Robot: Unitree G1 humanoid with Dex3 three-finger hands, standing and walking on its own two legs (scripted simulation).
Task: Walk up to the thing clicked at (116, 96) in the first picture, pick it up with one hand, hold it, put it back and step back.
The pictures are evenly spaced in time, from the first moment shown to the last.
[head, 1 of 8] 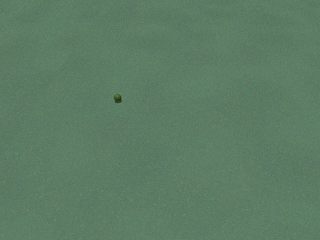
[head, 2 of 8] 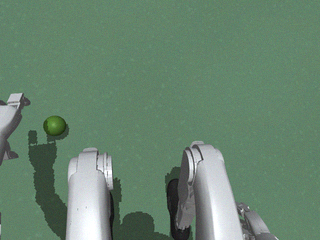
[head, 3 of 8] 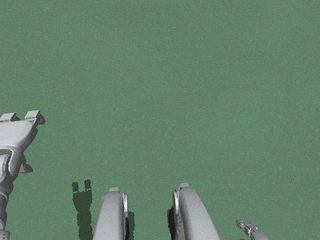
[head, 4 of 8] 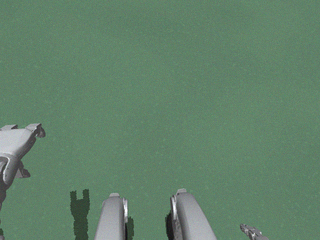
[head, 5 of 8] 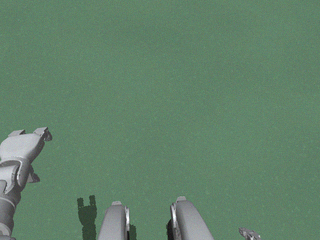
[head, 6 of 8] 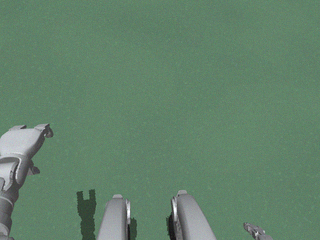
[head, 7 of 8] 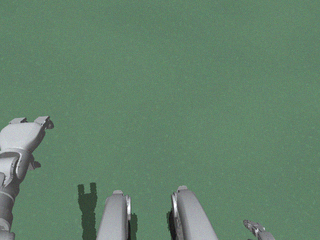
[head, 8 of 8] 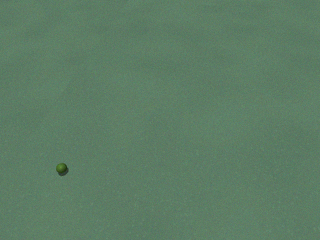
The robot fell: no
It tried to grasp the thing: yes
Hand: left
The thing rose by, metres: 0.00
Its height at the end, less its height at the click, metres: +0.00
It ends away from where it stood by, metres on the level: 0.44
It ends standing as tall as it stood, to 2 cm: yes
